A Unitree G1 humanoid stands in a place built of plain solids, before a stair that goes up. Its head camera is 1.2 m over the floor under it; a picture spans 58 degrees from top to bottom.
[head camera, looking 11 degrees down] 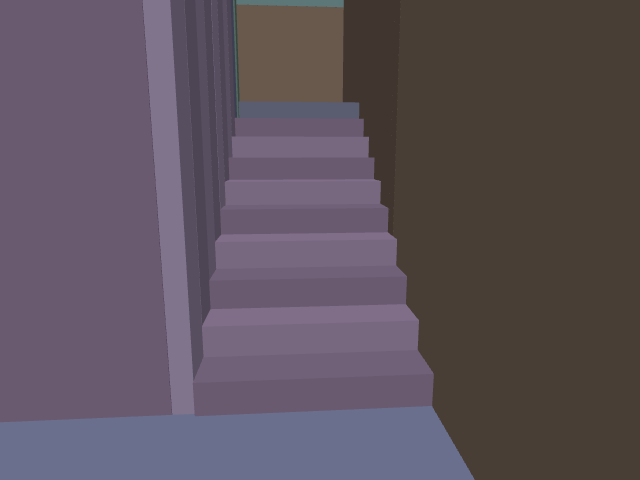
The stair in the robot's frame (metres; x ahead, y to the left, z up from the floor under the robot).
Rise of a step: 0.17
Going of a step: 0.26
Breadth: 1.14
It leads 4 degrees to the left of straight ahead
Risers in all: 10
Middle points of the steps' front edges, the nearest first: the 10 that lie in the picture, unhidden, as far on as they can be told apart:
1.88 0.02 0.17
2.14 0.04 0.34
2.40 0.06 0.51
2.66 0.08 0.68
2.92 0.10 0.85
3.18 0.12 1.02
3.43 0.14 1.19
3.69 0.16 1.36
3.95 0.18 1.53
4.21 0.20 1.70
